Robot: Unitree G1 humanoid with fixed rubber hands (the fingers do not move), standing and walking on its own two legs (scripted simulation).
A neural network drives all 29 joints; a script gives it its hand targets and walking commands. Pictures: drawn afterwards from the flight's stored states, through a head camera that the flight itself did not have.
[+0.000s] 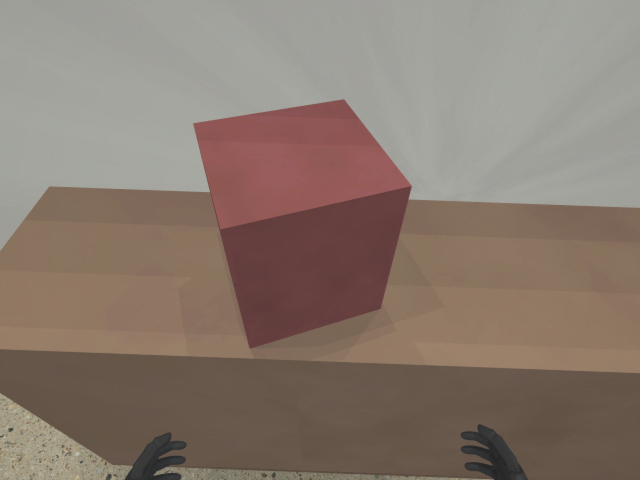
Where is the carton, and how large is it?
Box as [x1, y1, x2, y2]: [193, 99, 411, 348]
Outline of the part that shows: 343,99 193,123 250,348 380,308 411,185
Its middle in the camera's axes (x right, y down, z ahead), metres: -0.03 -0.03 +0.56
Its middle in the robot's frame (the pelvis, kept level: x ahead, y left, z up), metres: +0.44 +0.04 +0.07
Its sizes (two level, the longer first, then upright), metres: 0.210 0.200 0.250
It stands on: a pedestal, 0.70 m high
